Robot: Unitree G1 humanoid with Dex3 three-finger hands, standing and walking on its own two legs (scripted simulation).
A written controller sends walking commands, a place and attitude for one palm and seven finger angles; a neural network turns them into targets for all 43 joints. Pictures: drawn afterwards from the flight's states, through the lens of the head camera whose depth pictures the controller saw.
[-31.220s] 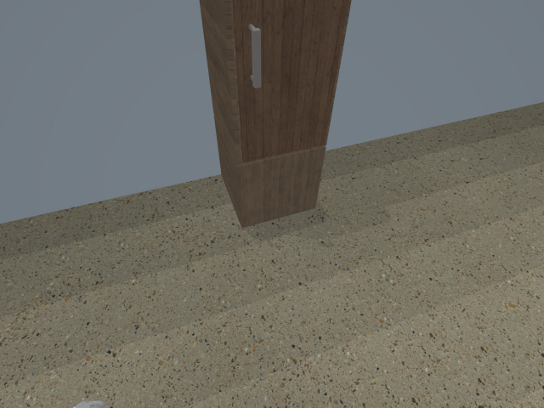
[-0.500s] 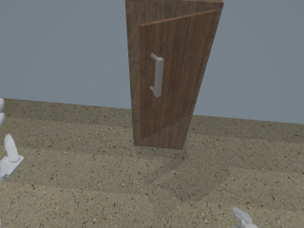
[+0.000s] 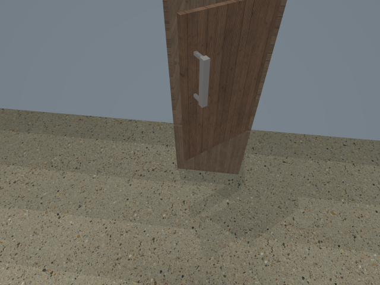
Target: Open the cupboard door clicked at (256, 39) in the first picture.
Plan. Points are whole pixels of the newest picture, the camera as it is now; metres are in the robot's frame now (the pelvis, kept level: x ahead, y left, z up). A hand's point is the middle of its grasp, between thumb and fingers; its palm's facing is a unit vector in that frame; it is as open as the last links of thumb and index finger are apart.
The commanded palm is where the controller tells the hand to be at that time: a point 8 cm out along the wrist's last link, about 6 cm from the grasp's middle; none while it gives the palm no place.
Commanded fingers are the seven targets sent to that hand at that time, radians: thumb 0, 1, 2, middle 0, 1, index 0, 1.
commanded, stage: let the arm hang, fingers relaxed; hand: left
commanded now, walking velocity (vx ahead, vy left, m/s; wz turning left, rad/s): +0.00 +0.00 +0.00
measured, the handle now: (200, 80) +0.65 -0.02 +0.08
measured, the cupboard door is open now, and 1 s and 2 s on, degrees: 38 38 38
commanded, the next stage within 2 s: look to check the result in 0.82 s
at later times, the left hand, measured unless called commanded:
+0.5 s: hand out of the picture -0.02 +0.20 -0.16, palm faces +0.04 -0.97 -0.22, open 7.4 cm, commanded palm none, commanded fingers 0.00 0.90 0.90 -0.20 -0.30 -0.20 -0.30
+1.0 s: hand out of the picture +0.02 +0.22 -0.15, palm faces +0.02 -0.97 -0.25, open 7.4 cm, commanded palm none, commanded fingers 0.00 0.90 0.90 -0.20 -0.30 -0.20 -0.30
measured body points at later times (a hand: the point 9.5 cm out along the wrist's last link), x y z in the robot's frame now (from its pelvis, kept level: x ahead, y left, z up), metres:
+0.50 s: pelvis -0.01 +0.01 +0.02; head +0.00 +0.00 +0.46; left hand -0.02 +0.25 -0.14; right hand -0.01 -0.20 -0.15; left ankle +0.05 +0.13 -0.73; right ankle -0.01 -0.10 -0.73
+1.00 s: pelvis +0.00 +0.02 +0.02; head +0.02 +0.01 +0.47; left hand +0.02 +0.27 -0.13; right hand +0.02 -0.23 -0.14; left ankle +0.04 +0.13 -0.73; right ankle -0.01 -0.10 -0.73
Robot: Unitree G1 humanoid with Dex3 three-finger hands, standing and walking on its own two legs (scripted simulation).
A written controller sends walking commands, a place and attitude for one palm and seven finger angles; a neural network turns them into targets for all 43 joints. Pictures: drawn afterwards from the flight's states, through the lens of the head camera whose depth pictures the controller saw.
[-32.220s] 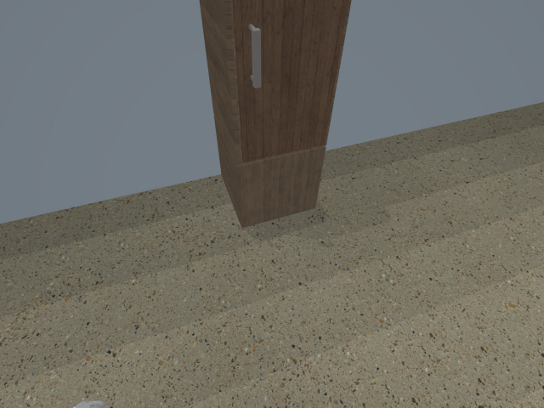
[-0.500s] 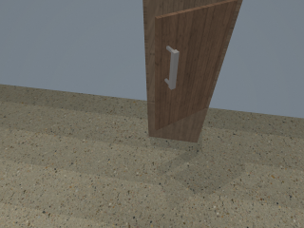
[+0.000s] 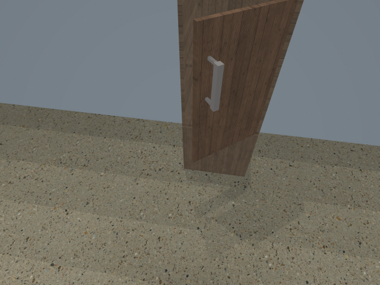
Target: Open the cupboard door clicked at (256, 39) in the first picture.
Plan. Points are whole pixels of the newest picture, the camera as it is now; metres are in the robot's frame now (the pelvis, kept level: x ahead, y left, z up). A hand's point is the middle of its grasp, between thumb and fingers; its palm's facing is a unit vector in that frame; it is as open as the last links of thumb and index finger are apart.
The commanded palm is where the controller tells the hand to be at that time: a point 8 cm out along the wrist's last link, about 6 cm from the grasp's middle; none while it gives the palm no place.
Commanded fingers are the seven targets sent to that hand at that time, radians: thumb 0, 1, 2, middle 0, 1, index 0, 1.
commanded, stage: look to check the result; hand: left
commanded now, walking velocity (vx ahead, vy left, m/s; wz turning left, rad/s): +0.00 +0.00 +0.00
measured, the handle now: (212, 84) +0.65 -0.04 +0.06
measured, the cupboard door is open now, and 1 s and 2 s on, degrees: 38 38 38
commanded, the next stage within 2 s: walk to a spot facing it in 0.40 s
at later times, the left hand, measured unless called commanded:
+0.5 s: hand out of the picture +0.08 +0.23 -0.16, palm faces -0.01 -0.95 -0.31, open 7.4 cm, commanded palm none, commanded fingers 0.00 0.90 0.90 -0.20 -0.30 -0.20 -0.30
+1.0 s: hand out of the picture +0.08 +0.18 -0.18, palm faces -0.15 -0.95 -0.27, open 7.4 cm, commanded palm none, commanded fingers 0.00 0.90 0.90 -0.20 -0.30 -0.20 -0.30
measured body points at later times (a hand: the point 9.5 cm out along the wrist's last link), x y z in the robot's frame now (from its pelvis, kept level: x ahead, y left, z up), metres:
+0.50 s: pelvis +0.02 +0.00 +0.00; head +0.04 -0.01 +0.45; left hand +0.08 +0.28 -0.14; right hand +0.09 -0.28 -0.14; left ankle +0.04 +0.12 -0.74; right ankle -0.01 -0.11 -0.74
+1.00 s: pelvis +0.01 -0.02 -0.02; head +0.05 -0.05 +0.43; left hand +0.09 +0.23 -0.16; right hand +0.02 -0.27 -0.18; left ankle +0.03 +0.12 -0.72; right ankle -0.02 -0.10 -0.74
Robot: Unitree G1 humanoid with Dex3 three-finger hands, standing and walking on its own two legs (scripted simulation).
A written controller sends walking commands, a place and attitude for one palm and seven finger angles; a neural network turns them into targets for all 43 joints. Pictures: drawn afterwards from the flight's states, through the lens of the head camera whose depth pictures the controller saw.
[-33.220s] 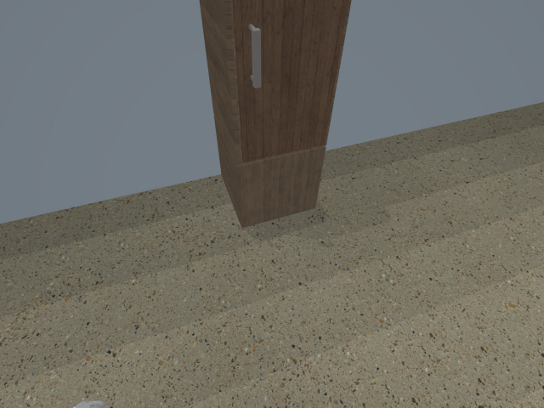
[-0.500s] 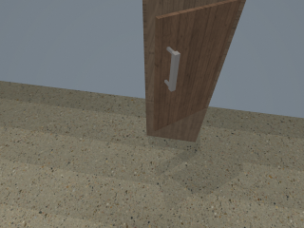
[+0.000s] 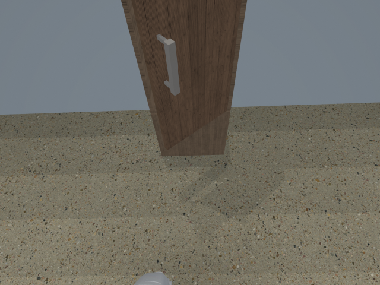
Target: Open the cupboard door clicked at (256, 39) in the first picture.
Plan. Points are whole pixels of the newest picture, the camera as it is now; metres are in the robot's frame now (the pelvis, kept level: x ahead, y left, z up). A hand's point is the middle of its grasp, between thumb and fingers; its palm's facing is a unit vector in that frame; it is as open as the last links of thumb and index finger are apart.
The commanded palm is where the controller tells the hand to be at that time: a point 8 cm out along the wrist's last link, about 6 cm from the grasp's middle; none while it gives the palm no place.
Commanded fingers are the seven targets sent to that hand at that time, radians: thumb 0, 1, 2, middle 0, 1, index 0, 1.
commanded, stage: walk to a spot facing it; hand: left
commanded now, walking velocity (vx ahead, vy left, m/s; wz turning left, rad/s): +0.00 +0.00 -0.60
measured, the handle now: (168, 66) +0.64 +0.11 +0.08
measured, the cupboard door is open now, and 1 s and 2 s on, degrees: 38 38 38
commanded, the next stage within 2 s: none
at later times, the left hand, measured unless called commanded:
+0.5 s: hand (101, 280) +0.14 +0.24 -0.16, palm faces -0.20 -0.95 -0.24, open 7.4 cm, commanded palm none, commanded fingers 0.00 0.90 0.90 -0.20 -0.30 -0.20 -0.30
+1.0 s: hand (144, 239) +0.23 +0.15 -0.17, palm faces -0.58 -0.80 -0.18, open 7.4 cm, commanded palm none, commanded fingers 0.00 0.90 0.90 -0.20 -0.30 -0.20 -0.30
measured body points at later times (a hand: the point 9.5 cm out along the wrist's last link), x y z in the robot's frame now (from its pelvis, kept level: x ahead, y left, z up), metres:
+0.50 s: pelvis +0.01 +0.04 +0.01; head +0.07 +0.04 +0.46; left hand +0.15 +0.29 -0.14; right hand +0.05 -0.23 -0.12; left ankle +0.04 +0.18 -0.72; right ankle -0.04 -0.09 -0.67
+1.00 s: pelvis +0.04 +0.04 +0.01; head +0.10 +0.04 +0.45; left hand +0.26 +0.19 -0.15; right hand -0.08 -0.20 -0.11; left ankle +0.11 +0.13 -0.72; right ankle -0.06 -0.07 -0.66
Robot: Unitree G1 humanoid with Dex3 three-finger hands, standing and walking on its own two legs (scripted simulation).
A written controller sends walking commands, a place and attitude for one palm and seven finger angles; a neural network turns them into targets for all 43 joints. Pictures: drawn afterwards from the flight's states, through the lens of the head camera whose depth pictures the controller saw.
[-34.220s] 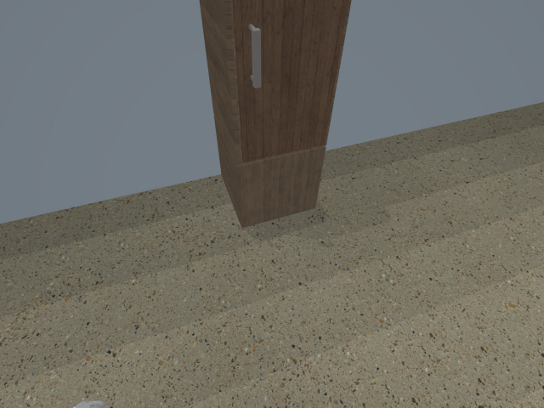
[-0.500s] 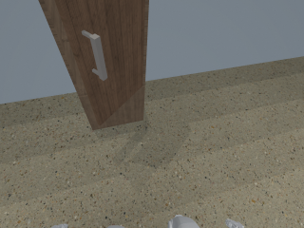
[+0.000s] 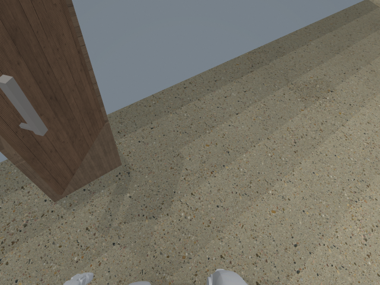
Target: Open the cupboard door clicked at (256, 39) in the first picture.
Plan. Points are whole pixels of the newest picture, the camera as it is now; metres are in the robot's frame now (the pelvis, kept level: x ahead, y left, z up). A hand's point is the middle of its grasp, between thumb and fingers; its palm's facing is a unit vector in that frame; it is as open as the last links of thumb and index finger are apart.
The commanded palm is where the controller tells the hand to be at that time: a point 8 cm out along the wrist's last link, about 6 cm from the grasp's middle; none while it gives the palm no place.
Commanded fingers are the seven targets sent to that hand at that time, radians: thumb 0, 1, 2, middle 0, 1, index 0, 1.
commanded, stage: walk to a spot facing it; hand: left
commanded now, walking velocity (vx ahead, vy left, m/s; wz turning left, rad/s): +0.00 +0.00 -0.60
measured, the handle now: (16, 106) +0.44 +0.41 +0.07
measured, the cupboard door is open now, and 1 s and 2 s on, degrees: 38 38 38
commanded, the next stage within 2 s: turn to face it in 1.84 s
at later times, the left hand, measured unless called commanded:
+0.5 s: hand (117, 277) +0.15 +0.17 -0.18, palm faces -0.30 -0.93 -0.19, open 7.4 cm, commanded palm none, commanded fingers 0.00 0.90 0.90 -0.20 -0.30 -0.20 -0.30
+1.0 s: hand (194, 209) +0.32 -0.01 -0.16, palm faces -0.59 -0.79 -0.19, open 7.4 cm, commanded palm none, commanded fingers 0.00 0.90 0.90 -0.20 -0.30 -0.20 -0.30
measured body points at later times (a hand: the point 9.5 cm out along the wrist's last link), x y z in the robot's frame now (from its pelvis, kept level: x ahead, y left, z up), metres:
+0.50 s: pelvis +0.03 +0.00 -0.01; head +0.07 +0.00 +0.44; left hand +0.17 +0.22 -0.16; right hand +0.02 -0.28 -0.13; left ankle +0.08 +0.10 -0.74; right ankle -0.03 -0.13 -0.71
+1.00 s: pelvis +0.14 -0.11 +0.00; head +0.19 -0.14 +0.45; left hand +0.35 +0.03 -0.15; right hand +0.01 -0.34 -0.14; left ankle +0.23 +0.00 -0.68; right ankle +0.07 -0.20 -0.73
